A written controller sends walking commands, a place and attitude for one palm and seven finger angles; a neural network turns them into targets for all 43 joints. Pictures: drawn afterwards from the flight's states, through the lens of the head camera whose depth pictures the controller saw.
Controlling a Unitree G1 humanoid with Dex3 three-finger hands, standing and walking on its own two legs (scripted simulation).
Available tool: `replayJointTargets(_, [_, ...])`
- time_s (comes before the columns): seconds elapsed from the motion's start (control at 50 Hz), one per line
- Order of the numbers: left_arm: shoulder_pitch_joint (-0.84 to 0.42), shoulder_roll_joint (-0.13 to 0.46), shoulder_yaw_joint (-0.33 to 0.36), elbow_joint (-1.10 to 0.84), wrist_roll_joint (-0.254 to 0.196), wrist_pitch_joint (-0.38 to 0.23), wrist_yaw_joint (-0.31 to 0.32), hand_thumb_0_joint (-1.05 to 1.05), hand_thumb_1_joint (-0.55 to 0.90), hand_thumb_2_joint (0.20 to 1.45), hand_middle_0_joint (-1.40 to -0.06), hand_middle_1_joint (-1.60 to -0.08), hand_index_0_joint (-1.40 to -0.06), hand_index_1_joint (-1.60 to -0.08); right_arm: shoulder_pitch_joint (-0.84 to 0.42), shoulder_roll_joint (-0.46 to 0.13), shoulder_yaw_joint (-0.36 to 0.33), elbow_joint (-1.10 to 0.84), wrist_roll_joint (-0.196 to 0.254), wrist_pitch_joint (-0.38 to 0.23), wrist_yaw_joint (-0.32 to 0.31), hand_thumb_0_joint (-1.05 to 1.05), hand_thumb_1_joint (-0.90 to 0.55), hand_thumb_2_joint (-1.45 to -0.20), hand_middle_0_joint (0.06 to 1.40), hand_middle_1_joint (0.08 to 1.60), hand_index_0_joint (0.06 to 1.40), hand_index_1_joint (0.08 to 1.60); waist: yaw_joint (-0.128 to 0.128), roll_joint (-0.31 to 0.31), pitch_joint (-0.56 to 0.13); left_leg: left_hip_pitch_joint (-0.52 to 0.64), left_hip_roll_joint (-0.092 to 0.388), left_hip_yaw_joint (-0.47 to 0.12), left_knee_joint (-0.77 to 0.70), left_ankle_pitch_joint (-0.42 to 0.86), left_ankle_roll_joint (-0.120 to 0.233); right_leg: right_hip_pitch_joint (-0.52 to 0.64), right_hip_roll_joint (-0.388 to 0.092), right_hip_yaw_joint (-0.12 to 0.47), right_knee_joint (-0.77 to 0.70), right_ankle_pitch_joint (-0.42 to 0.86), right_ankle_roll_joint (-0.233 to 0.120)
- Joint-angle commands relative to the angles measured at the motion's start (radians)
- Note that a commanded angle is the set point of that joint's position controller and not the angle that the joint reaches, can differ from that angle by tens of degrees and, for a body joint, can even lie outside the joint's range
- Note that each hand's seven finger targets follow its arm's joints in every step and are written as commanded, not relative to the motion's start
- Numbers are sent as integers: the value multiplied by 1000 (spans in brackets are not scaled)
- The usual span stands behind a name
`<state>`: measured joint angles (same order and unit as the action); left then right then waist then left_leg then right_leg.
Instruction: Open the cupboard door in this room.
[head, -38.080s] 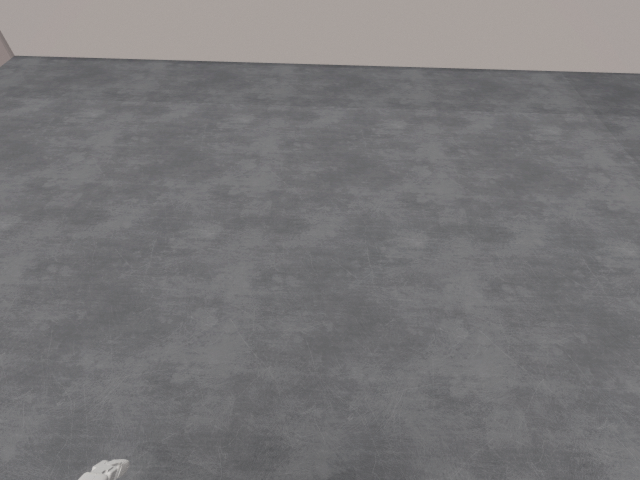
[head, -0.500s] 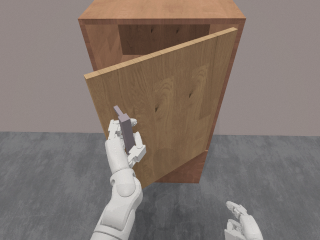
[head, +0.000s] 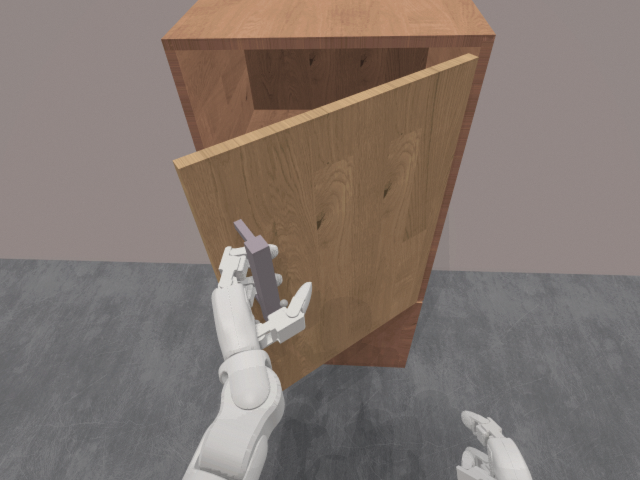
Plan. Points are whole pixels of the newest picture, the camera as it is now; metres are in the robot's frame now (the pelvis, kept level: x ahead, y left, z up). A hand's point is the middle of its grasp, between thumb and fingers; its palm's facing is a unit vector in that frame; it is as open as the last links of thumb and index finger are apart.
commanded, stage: open thumb and fingers to let go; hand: left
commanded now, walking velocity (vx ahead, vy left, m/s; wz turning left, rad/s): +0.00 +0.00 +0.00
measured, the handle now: (258, 275) +0.35 +0.10 +0.09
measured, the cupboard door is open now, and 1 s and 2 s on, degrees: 38 40 39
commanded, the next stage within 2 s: slide the hand sideways off the handle in 0.50 s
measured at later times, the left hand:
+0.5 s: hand (284, 300) +0.30 +0.07 +0.09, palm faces +0.31 -0.95 +0.00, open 15.1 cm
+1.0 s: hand (280, 332) +0.26 +0.07 +0.09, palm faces -0.10 -0.99 +0.03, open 16.2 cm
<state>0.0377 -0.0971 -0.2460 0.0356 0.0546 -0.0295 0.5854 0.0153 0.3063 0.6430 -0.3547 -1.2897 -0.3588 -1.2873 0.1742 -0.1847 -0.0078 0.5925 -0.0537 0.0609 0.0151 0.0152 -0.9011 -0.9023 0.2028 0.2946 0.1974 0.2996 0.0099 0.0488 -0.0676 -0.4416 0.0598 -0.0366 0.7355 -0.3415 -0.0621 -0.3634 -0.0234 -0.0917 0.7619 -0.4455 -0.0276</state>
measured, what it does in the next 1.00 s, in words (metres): stands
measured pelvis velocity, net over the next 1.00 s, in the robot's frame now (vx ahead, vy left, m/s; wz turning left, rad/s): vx -0.02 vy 0.03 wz -0.04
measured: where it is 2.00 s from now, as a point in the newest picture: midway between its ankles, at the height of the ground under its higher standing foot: outside the picture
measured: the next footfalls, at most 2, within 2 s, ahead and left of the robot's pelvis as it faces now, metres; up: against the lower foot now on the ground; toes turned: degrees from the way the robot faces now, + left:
none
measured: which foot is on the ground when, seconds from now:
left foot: down 0.00-1.00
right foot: down 0.00-1.00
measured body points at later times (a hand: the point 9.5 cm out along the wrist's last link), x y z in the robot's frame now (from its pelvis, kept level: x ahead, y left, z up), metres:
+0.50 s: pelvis -0.01 +0.02 +0.00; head -0.01 +0.00 +0.45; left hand +0.28 +0.12 +0.10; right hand +0.17 -0.19 -0.10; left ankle +0.02 +0.16 -0.71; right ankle -0.03 -0.10 -0.71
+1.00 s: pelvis -0.02 +0.03 +0.00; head -0.01 +0.02 +0.45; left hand +0.26 +0.12 +0.09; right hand +0.15 -0.19 -0.09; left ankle +0.02 +0.16 -0.71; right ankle -0.03 -0.10 -0.71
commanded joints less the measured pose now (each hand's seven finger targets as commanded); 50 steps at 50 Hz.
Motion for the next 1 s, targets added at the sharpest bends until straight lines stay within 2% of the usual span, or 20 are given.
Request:
replayJointTargets(0.0, [-204, -145, -41, -234, 26, -62, 0, 0, -290, 390, -315, -1222, -315, -1222, -129, -75, -22, -164, 5, -48, -8, 0, -900, -900, 200, 300, 200, 300, -8, -128, -184, 141, -62, 40, -28, 240, 70, 14, 4, 32, -155, 396, 10])
replayJointTargets(0.06, [-264, -163, -50, -226, 26, -62, 13, 0, -500, 300, -300, -1200, -300, -1200, -139, -74, -20, -161, 2, -52, -10, 0, -900, -900, 200, 300, 200, 300, -16, -126, -178, 139, -65, 39, -21, 219, 72, -17, 5, 32, -155, 351, 11])
replayJointTargets(0.12, [-213, -153, -36, -222, 23, -60, 14, 0, -500, 300, -292, -1150, -292, -1150, -137, -73, -23, -164, 3, -53, -9, 0, -900, -900, 200, 300, 200, 300, 1, -140, -196, 135, -62, 40, -29, 232, 69, 7, 9, 27, -149, 365, 7])
replayJointTargets(0.26, [-296, -152, -31, -193, 24, -56, 25, 0, -500, 300, -233, -800, -233, -800, -142, -74, -18, -152, 0, -52, -12, 0, -900, -900, 200, 300, 200, 300, -14, -137, -173, 132, -61, 39, -26, 203, 69, -27, 12, 24, -158, 301, 7])
replayJointTargets(0.36, [-292, -157, -30, -183, 27, -47, 28, 0, -500, 300, -192, -550, -192, -550, -144, -70, -19, -154, 0, -45, -9, 0, -900, -900, 200, 300, 200, 300, -2, -106, -196, 138, -59, 39, -30, 211, 66, -20, 17, 16, -146, 300, -1])
replayJointTargets(0.4, [-302, -138, -8, -161, 24, -41, 31, 0, -500, 300, -175, -450, -175, -450, -147, -73, -16, -150, 0, -38, -11, 0, -900, -900, 200, 300, 200, 300, 2, -120, -177, 130, -60, 36, -35, 198, 65, -21, 16, 18, -159, 273, -1])
replayJointTargets(0.46, [-342, -155, -15, -154, 20, -35, 41, 0, -500, 300, -150, -300, -150, -300, -160, -70, -14, -150, -2, -33, -12, 0, -900, -900, 200, 300, 200, 300, -4, -111, -179, 130, -61, 39, -33, 187, 64, -32, 17, 16, -158, 255, -1])
replayJointTargets(0.58, [-335, -164, -8, -142, 16, -29, 44, 0, -500, 300, -150, -300, -150, -300, -164, -68, -15, -149, -1, -27, -11, 0, -900, -900, 200, 300, 200, 300, 2, -122, -180, 133, -58, 38, -36, 185, 62, -33, 20, 12, -158, 239, -4])
replayJointTargets(0.6, [-321, -52, -216, -126, 119, -87, -175, 0, -500, 300, -150, -300, -150, -300, -69, -107, -13, -114, 2, -14, -4, 0, -900, -900, 200, 300, 200, 300, -96, -198, -94, 135, -56, 24, -50, 212, 82, -90, 19, 49, -135, 331, 4])
replayJointTargets(0.62, [-351, 23, -127, -219, 70, -145, -295, 0, -500, 300, -150, -300, -150, -300, -58, -105, -27, -163, 15, -16, -12, 0, -900, -900, 200, 300, 200, 300, -53, -129, -200, 141, -58, 31, -52, 227, 86, -44, 19, 49, -107, 378, 0])
replayJointTargets(0.64, [-362, 54, -128, -248, 47, -179, -389, 0, -500, 300, -150, -300, -150, -300, -63, -106, -21, -180, 20, -22, -22, 0, -900, -900, 200, 300, 200, 300, -50, -69, -245, 169, -64, 43, -40, 233, 91, -25, 13, 54, -99, 403, -2])
replayJointTargets(0.68, [-330, 61, -107, -226, -33, -209, -530, 0, -500, 300, -150, -300, -150, -300, -59, -101, -5, -200, 40, -44, -35, 0, -900, -900, 200, 300, 200, 300, -52, -50, -229, 164, -67, 37, -35, 199, 89, -38, 17, 40, -96, 372, -3])
replayJointTargets(0.7, [-333, 56, -89, -238, -75, -209, -556, 0, -500, 300, -150, -300, -150, -300, -68, -99, -1, -212, 53, -55, -38, 0, -900, -900, 200, 300, 200, 300, -54, -26, -211, 168, -61, 33, -42, 170, 85, -53, 20, 35, -103, 329, -2])
replayJointTargets(0.74, [-300, 12, -60, -210, -144, -191, -549, 0, -500, 300, -150, -300, -150, -300, -83, -97, 6, -223, 62, -85, -43, 0, -900, -900, 200, 300, 200, 300, -47, -79, -163, 142, -59, 18, -58, 104, 77, -77, 30, 16, -118, 247, 5])
replayJointTargets(0.78, [-261, 39, 4, -213, -165, -170, -508, 0, -500, 300, -150, -300, -150, -300, -89, -104, 8, -226, 63, -100, -41, 0, -900, -900, 200, 300, 200, 300, -27, -109, -149, 123, -57, 14, -77, 65, 70, -78, 32, 10, -130, 184, 8])
replayJointTargets(0.8, [-237, 58, 24, -208, -157, -164, -485, 0, -500, 300, -150, -300, -150, -300, -91, -105, 6, -227, 61, -104, -40, 0, -900, -900, 200, 300, 200, 300, -14, -133, -147, 120, -56, 15, -84, 61, 69, -69, 33, 11, -133, 168, 8])
replayJointTargets(0.86, [-210, 63, 23, -232, -112, -162, -438, 0, -500, 300, -150, -300, -150, -300, -80, -102, 4, -232, 54, -112, -28, 0, -900, -900, 200, 300, 200, 300, -10, -134, -148, 117, -53, 21, -85, 76, 70, -72, 32, 13, -122, 177, 8])
replayJointTargets(0.9, [-182, 101, 42, -260, -93, -168, -429, 0, -500, 300, -150, -300, -150, -300, -78, -106, 2, -237, 51, -113, -24, 0, -900, -900, 200, 300, 200, 300, 4, -113, -167, 119, -53, 28, -86, 84, 71, -55, 30, 21, -120, 178, 4])
replayJointTargets(0.94, [-160, 80, 21, -278, -84, -169, -430, 0, -500, 300, -150, -300, -150, -300, -78, -98, 5, -246, 50, -114, -20, 0, -900, -900, 200, 300, 200, 300, 0, -90, -152, 117, -54, 36, -81, 89, 72, -63, 30, 22, -118, 192, 5])
replayJointTargets(0.98, [-129, 103, 42, -296, -85, -170, -433, 0, -500, 300, -150, -300, -150, -300, -80, -99, 6, -250, 50, -114, -18, 0, -900, -900, 200, 300, 200, 300, 5, -80, -142, 111, -53, 41, -84, 77, 69, -62, 32, 24, -121, 178, 4])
